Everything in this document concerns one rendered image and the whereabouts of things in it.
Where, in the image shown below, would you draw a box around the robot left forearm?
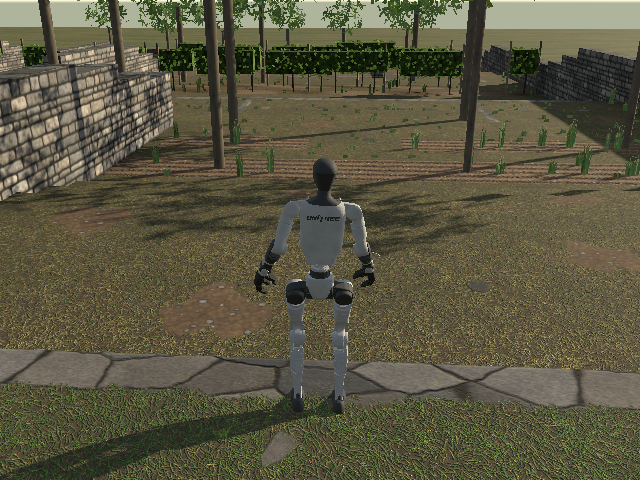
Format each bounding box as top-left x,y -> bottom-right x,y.
258,239 -> 280,277

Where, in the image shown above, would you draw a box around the left robot shin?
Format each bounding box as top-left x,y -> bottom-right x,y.
289,330 -> 304,399

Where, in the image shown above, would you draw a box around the robot left upper arm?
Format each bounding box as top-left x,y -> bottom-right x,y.
271,200 -> 303,255

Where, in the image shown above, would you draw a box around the robot right upper arm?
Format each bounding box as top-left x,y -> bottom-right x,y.
344,202 -> 369,257

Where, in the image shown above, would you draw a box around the right robot hand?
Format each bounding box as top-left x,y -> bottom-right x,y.
353,269 -> 376,287

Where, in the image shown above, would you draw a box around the robot head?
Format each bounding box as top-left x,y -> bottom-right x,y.
306,158 -> 341,206

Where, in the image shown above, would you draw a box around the robot right forearm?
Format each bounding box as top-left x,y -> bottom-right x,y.
358,242 -> 374,273

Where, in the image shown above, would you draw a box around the left robot hand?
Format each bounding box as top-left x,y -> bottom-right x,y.
254,270 -> 277,294

